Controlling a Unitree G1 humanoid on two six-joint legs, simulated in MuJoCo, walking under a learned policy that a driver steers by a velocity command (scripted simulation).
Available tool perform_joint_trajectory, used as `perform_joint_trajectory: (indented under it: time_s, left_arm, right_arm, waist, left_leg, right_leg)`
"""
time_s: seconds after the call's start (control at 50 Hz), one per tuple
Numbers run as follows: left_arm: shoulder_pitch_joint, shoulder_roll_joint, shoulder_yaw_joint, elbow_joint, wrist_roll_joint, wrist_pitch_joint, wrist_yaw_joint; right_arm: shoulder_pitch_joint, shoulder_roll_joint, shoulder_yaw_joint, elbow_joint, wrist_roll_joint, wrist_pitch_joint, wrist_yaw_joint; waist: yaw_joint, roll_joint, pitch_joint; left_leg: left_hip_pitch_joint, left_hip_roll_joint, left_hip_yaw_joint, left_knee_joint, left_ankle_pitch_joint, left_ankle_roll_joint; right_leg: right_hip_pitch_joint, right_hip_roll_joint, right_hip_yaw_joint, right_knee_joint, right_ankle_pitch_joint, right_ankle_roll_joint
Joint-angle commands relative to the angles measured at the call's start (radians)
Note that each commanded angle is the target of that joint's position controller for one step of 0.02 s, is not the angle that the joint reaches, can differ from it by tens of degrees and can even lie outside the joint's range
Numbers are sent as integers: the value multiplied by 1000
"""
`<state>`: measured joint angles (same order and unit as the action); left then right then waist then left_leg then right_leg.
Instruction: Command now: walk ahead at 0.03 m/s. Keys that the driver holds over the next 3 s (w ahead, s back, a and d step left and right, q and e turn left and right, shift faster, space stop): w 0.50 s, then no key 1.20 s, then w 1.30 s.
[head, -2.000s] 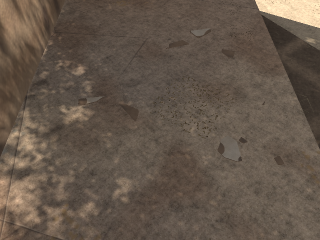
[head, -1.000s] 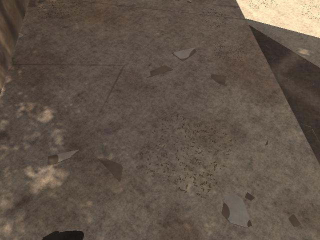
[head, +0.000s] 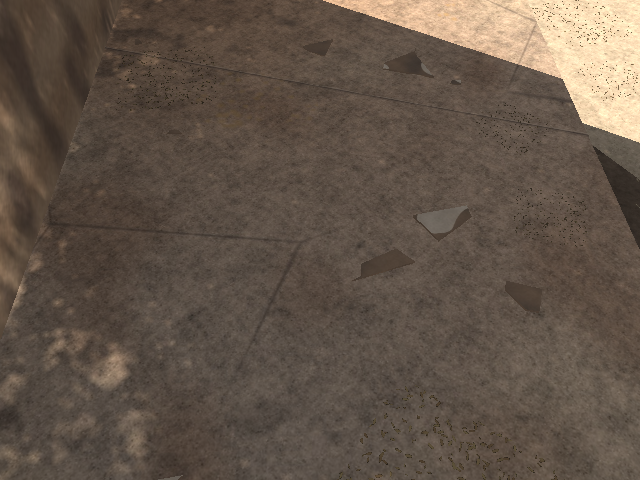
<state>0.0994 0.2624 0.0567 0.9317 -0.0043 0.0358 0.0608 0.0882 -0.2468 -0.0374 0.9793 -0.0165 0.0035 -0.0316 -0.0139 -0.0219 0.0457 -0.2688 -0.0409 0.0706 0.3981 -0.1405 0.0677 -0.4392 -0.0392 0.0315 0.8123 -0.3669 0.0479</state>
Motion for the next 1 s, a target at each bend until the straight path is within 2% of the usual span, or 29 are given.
perform_joint_trajectory:
  time_s: [0.02, 0.04, 0.06, 0.08, 0.1, 0.12, 0.14, 0.16, 0.2, 0.24, 0.3, 0.36, 0.4, 0.44, 0.46, 0.48, 0.5, 0.52, 0.58, 0.64, 0.72, 0.8, 0.84, 0.86, 0.88, 0.9, 0.92, 0.94, 1.0]
  left_arm:
    - [104, 45, 14, 13, -6, -2, -7]
    - [125, 33, 13, 32, -2, -8, -17]
    - [120, 57, 18, 38, 9, -11, -24]
    - [130, 124, 27, 29, 20, -18, -23]
    - [158, 196, 43, 40, 5, -24, -21]
    - [192, 218, 54, 48, 9, -43, -30]
    - [184, 206, 53, 48, 21, -67, -28]
    - [162, 182, 47, 49, 19, -88, -26]
    - [168, 126, 38, 54, -6, -114, -27]
    - [203, 101, 34, 69, -10, -121, -29]
    - [225, 133, 45, 74, -7, -120, -31]
    - [246, 166, 59, 81, -19, -116, -39]
    - [235, 162, 60, 80, -30, -112, -41]
    - [209, 130, 50, 72, -24, -111, -42]
    - [180, 72, 32, 53, -11, -114, -45]
    - [184, -2, 13, 0, -10, -134, -39]
    - [149, 76, 32, -3, -22, -146, -40]
    - [138, 104, 40, -5, -37, -153, -46]
    - [156, 83, 48, 17, -14, -140, -37]
    - [137, 35, 41, 6, -4, -116, -36]
    - [7, 1, 16, -31, 0, -98, -42]
    - [-41, 43, 18, -39, 0, -89, -50]
    - [3, 64, 27, -19, 11, -94, -53]
    - [38, 114, 42, -6, 19, -96, -48]
    - [81, 172, 52, -2, 28, -96, -43]
    - [102, 125, 36, 15, 30, -86, -43]
    - [106, 50, 16, 22, 16, -74, -47]
    - [62, 36, 3, 22, 14, -71, -49]
    - [-76, 89, 9, -10, 22, -70, -41]
  right_arm:
    - [-23, -94, -11, -35, 12, 1, -7]
    - [-35, -92, -8, -28, 25, 0, -2]
    - [7, -87, -5, -13, 27, -3, 3]
    - [35, -88, -5, -14, 18, -8, 8]
    - [31, -63, -6, -37, 13, -19, 9]
    - [-80, -112, -16, -70, 15, -28, 9]
    - [-113, -158, -37, -84, 37, -37, 12]
    - [-80, -161, -48, -67, 45, -42, 15]
    - [-59, -138, -54, -47, 42, -57, 24]
    - [-100, -93, -49, -51, 39, -73, 31]
    - [-146, -51, -35, -60, 38, -81, 39]
    - [-136, -74, -32, -59, 45, -76, 44]
    - [-70, -90, -37, -36, 44, -74, 44]
    - [105, -133, -61, 19, 50, -71, 34]
    - [245, -204, -84, 46, 45, -75, 25]
    - [347, -308, -105, 63, 36, -72, 29]
    - [319, -240, -80, 60, 26, -90, 39]
    - [225, -180, -60, 32, 20, -100, 43]
    - [106, -99, -31, 0, 12, -103, 50]
    - [142, -106, -27, 23, 3, -92, 33]
    - [140, -141, -29, 30, 4, -78, 13]
    - [162, -133, -29, 57, 21, -65, 13]
    - [145, -126, -29, 62, 32, -56, 12]
    - [188, -125, -29, 69, 24, -57, 12]
    - [235, -107, -25, 65, -2, -63, 12]
    - [361, -11, 0, 100, -2, -60, 12]
    - [304, -28, -3, 96, 8, -43, 9]
    - [239, -58, -11, 71, 24, -26, 5]
    - [214, -66, -19, 81, 14, 17, -14]
  waist:
    - [38, 107, -134]
    - [60, 121, -104]
    - [53, 101, -70]
    - [25, -7, -56]
    - [0, -183, -53]
    - [78, -226, 14]
    - [78, -210, 56]
    - [51, -181, 53]
    - [42, -124, 31]
    - [56, -100, 7]
    - [74, -115, -11]
    - [70, -125, 0]
    - [32, -109, -2]
    - [-51, -79, -50]
    - [-109, 62, -124]
    - [-116, 359, -188]
    - [-106, 251, -151]
    - [-64, 196, -65]
    - [12, 119, -22]
    - [32, 114, -45]
    - [13, 115, -67]
    - [5, 113, -69]
    - [44, 87, -81]
    - [46, 41, -108]
    - [21, -31, -190]
    - [-16, -164, -297]
    - [15, -168, -291]
    - [7, -156, -234]
    - [-35, -112, -145]
  left_leg:
    - [-3, 266, -192, -129, -73, 149]
    - [-63, 226, -179, -128, -285, 107]
    - [-105, 179, -166, -110, -404, 51]
    - [-156, 121, -123, 16, -414, 2]
    - [-217, -1, 18, 171, -377, -48]
    - [-259, -10, -9, 331, -351, -54]
    - [-339, 19, -57, 475, -354, -48]
    - [-387, 46, -87, 554, -340, -40]
    - [-453, 89, -107, 552, -245, -31]
    - [-418, 98, -77, 451, -159, -41]
    - [-269, 79, -29, 272, -112, -53]
    - [-146, 64, 0, 170, -106, -49]
    - [-24, 53, 13, 105, -56, -36]
    - [201, 48, -5, 69, -71, -8]
    - [379, 199, -210, -5, -146, 47]
    - [550, 419, -629, -169, -362, 190]
    - [496, 441, -742, -205, -482, 222]
    - [414, 411, -627, -199, -367, 191]
    - [222, 298, -302, -180, 267, 122]
    - [163, 258, -168, -162, 588, 127]
    - [107, 218, -78, -148, 633, 109]
    - [165, 248, -108, -94, 594, 108]
    - [173, 226, -112, -8, 530, 75]
    - [156, 176, -98, 57, 477, 35]
    - [68, 112, -62, 162, 253, -9]
    - [-42, 64, -46, 286, -107, -64]
    - [-50, 45, -63, 356, -389, -91]
    - [-94, 54, -85, 382, -496, -97]
    - [-32, 92, -102, 328, -363, -101]
  right_leg:
    - [209, -34, -3, -180, 53, -21]
    - [299, -1, -53, -331, 134, -38]
    - [342, 9, -57, -406, 132, -59]
    - [357, -101, 87, -445, 76, -105]
    - [312, -198, 238, -518, -140, -212]
    - [232, -289, 431, -662, -338, -300]
    - [247, -317, 483, -703, -335, -316]
    - [283, -297, 449, -691, -269, -296]
    - [380, -257, 356, -672, -150, -248]
    - [407, -218, 264, -674, -31, -223]
    - [346, -181, 171, -670, 48, -221]
    - [279, -195, 158, -652, 20, -235]
    - [220, -191, 145, -609, 13, -221]
    - [124, -153, 99, -465, 110, -181]
    - [8, -70, -5, -162, 157, -125]
    - [-284, 57, -94, 166, -115, -73]
    - [-374, 16, 28, 369, -182, -83]
    - [-419, -29, 47, 418, -99, -107]
    - [-271, -91, 14, 321, 61, -93]
    - [-181, -65, -24, 185, 124, -55]
    - [-25, -23, -53, -124, 289, -38]
    - [36, -4, -39, -234, 311, -66]
    - [141, 11, -47, -359, 390, -101]
    - [249, -15, -12, -404, 637, -125]
    - [427, -116, 74, -323, 990, -171]
    - [579, -247, 204, -294, 1055, -310]
    - [517, -287, 282, -359, 914, -352]
    - [446, -272, 292, -410, 692, -334]
    - [219, -228, 256, -507, 310, -254]
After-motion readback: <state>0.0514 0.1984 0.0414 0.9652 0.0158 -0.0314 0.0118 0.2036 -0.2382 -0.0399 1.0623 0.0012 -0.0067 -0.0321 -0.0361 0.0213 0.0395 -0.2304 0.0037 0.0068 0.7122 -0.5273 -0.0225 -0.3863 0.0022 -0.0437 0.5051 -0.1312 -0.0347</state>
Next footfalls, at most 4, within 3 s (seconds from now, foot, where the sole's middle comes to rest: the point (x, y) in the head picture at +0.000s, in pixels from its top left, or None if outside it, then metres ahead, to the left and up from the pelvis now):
0.08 right None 0.05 -0.14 -0.78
0.44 left None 0.18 0.13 -0.78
0.86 right None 0.38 -0.08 -0.78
1.08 left None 0.28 0.15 -0.78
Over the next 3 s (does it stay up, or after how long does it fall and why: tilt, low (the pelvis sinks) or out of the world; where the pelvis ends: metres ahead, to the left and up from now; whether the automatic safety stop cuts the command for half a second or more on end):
stays up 0.89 0.01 -0.01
